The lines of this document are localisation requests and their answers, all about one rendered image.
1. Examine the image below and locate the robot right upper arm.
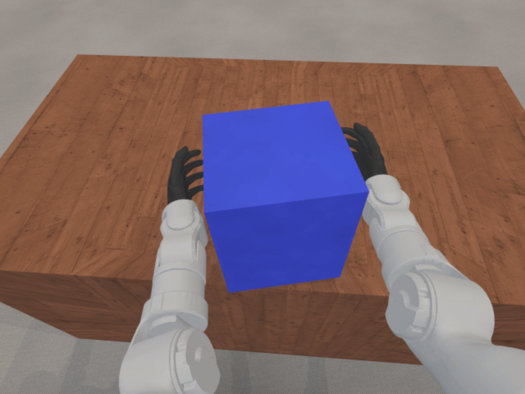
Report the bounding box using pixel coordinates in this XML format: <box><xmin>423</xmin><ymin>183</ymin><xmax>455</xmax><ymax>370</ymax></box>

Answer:
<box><xmin>386</xmin><ymin>270</ymin><xmax>525</xmax><ymax>394</ymax></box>

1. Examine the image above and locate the left robot hand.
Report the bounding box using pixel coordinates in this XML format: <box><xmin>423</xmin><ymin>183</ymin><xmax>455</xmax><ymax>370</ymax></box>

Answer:
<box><xmin>167</xmin><ymin>146</ymin><xmax>203</xmax><ymax>205</ymax></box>

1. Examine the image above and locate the right robot forearm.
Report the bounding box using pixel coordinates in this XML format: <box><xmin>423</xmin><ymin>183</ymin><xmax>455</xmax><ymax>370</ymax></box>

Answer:
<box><xmin>363</xmin><ymin>175</ymin><xmax>495</xmax><ymax>334</ymax></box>

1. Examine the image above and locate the left robot forearm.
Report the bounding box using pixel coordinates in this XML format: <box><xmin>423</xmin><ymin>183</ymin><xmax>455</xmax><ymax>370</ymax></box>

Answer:
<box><xmin>119</xmin><ymin>199</ymin><xmax>208</xmax><ymax>394</ymax></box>

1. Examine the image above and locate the carton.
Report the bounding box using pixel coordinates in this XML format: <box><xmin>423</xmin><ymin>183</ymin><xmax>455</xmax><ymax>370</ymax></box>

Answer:
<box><xmin>203</xmin><ymin>101</ymin><xmax>369</xmax><ymax>293</ymax></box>

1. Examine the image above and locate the right robot hand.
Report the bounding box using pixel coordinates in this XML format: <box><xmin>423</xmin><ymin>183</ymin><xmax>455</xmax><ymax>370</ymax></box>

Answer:
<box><xmin>341</xmin><ymin>122</ymin><xmax>388</xmax><ymax>182</ymax></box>

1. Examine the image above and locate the pedestal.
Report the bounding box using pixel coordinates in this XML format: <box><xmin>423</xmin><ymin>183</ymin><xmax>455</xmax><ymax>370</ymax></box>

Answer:
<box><xmin>0</xmin><ymin>54</ymin><xmax>525</xmax><ymax>365</ymax></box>

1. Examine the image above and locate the robot left upper arm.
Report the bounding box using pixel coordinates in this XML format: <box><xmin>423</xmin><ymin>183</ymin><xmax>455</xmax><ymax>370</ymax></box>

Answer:
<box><xmin>120</xmin><ymin>327</ymin><xmax>220</xmax><ymax>394</ymax></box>

